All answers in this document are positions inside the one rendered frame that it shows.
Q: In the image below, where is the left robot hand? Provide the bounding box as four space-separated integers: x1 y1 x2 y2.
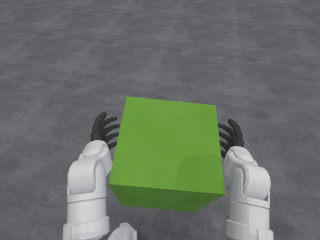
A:
90 112 120 150

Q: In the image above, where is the robot left thigh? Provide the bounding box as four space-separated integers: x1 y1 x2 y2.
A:
107 226 138 240

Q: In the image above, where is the right robot forearm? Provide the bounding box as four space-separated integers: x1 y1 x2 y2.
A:
222 146 274 240

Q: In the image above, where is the right robot hand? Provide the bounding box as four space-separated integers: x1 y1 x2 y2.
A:
217 119 244 159

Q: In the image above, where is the left robot forearm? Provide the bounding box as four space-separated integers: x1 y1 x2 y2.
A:
62 140 113 240

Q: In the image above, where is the carton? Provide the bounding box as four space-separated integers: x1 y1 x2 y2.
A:
108 96 226 212

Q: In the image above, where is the robot left shin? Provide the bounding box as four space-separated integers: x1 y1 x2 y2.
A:
119 223 133 229

